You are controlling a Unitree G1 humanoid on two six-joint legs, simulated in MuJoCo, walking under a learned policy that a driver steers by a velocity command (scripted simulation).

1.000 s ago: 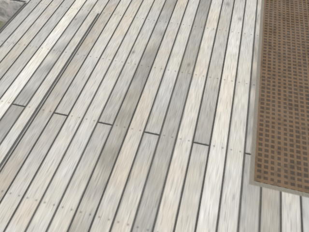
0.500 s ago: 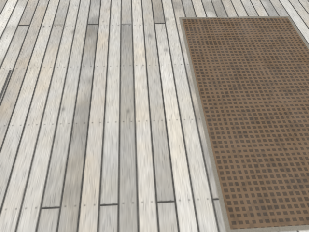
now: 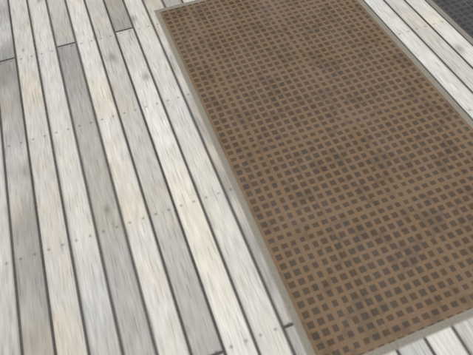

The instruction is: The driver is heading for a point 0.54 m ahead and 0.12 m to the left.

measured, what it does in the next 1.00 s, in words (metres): steps on the spot: left foot, then right foot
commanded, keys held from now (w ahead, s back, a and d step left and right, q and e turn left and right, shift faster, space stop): e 0.08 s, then no key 0.92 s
